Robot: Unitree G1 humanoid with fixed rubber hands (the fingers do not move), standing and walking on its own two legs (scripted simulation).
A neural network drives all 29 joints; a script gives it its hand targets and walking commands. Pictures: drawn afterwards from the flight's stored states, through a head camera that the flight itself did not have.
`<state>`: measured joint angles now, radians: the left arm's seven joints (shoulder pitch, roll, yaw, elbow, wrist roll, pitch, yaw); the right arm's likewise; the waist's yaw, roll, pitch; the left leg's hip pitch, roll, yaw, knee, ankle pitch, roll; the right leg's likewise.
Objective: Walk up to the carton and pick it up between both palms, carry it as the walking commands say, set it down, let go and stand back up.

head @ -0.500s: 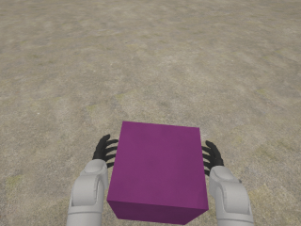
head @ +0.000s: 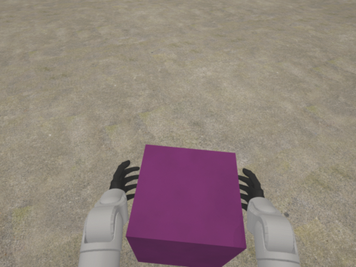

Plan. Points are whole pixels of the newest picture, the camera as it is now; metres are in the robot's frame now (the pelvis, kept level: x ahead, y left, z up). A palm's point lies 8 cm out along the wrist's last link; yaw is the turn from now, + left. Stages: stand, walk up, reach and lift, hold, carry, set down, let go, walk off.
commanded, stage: carry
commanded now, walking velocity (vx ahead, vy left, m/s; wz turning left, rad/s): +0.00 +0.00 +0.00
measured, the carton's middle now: (183, 210) +0.27 +0.01 -0.03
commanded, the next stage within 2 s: hold in 0.14 s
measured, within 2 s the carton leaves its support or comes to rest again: neither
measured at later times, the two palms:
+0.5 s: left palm (119, 197) +0.26 +0.15 +0.04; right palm (256, 214) +0.23 -0.15 +0.03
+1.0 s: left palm (117, 183) +0.28 +0.16 +0.06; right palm (250, 198) +0.26 -0.14 +0.04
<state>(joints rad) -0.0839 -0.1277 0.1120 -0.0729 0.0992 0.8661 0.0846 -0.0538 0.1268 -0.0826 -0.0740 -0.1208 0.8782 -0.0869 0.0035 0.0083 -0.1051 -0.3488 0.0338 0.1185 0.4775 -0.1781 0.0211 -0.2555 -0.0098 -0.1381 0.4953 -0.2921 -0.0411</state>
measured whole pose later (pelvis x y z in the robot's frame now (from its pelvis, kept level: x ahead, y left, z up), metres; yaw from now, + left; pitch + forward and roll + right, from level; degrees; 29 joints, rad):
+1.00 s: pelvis -0.02 +0.03 +0.00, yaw -7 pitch -8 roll +0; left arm -0.34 -0.17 0.27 0.32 0.28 0.77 0.06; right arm -0.33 0.11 -0.22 0.40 -0.28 0.73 0.02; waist 0.06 0.01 0.01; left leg -0.11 -0.03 0.02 0.43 -0.18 0.03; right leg -0.07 0.04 0.07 0.47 -0.26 -0.02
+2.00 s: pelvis -0.04 +0.04 -0.06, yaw -6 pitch +23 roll -1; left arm -0.54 -0.20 0.45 0.49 0.28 0.31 0.06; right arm -0.56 0.09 -0.38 0.66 -0.27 0.26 0.00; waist 0.06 -0.02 -0.10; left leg -1.03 -0.04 0.02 0.88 -0.26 0.04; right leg -0.97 0.05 0.04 0.91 -0.35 -0.01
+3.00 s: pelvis -0.07 +0.04 -0.20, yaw -8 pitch +43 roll -2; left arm -0.90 -0.05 0.51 0.62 0.20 0.30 0.06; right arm -0.92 0.00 -0.35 0.75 -0.19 0.29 -0.09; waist 0.09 -0.02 -0.18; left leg -1.80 -0.05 -0.04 1.45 -0.41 0.01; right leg -1.74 0.10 0.02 1.48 -0.50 0.00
